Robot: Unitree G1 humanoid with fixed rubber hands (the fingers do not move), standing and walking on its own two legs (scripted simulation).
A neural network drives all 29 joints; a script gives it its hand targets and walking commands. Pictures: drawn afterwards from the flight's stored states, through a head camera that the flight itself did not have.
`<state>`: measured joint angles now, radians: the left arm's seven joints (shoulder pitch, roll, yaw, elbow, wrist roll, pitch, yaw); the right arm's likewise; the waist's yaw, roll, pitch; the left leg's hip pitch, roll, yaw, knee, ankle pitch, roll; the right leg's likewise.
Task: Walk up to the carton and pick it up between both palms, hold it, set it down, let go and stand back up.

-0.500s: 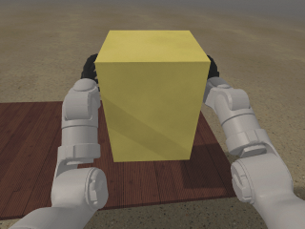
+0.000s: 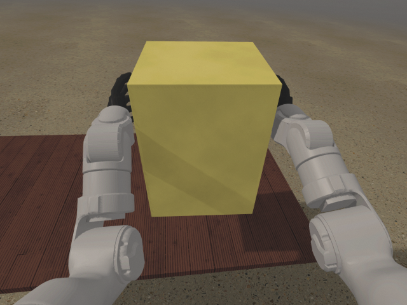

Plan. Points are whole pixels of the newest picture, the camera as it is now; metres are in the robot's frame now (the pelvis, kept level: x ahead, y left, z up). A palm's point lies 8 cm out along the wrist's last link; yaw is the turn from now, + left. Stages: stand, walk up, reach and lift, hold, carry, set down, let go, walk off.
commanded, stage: hold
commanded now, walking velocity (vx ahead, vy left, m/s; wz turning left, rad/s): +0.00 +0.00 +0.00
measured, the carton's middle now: (201, 130) +0.38 +0.01 +0.21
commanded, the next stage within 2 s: set down in 1.06 s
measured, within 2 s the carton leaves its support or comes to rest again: neither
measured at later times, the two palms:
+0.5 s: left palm (118, 111) +0.36 +0.16 +0.26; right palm (280, 112) +0.37 -0.14 +0.26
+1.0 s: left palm (124, 114) +0.36 +0.15 +0.25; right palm (284, 114) +0.37 -0.15 +0.26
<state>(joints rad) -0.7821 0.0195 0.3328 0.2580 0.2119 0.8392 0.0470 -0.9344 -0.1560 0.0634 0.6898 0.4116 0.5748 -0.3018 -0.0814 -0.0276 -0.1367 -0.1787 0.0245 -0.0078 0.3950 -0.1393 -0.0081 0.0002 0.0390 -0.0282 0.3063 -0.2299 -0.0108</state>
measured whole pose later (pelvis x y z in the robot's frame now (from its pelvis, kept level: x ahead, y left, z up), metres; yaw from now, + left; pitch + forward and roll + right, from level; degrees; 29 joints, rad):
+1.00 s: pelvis +0.00 +0.00 +0.00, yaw +0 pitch -5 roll -1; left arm -0.77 0.01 0.34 0.26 0.21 0.84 0.06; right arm -0.93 -0.16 0.06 0.70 0.41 0.58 -0.30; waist -0.08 -0.02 -0.13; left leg -0.17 0.03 -0.01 0.39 -0.15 -0.01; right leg 0.01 0.04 -0.02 0.31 -0.23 -0.02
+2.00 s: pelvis +0.00 +0.02 +0.00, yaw -1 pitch -7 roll -1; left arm -0.77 -0.02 0.33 0.40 0.32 0.47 -0.02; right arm -0.74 0.00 -0.16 0.74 0.09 0.13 -0.20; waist -0.07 -0.12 0.03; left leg -0.10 -0.01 0.02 0.33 -0.11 0.02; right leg 0.06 0.01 -0.01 0.26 -0.21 0.01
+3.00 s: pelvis +0.01 +0.02 +0.00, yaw -2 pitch -2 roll -1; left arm -0.71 0.02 0.33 0.66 0.28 0.23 -0.09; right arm -0.56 0.10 -0.24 0.73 -0.04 -0.02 -0.25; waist -0.08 -0.10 0.02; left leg -0.17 0.00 0.03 0.34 -0.13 0.02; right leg 0.00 0.01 0.00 0.23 -0.20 0.01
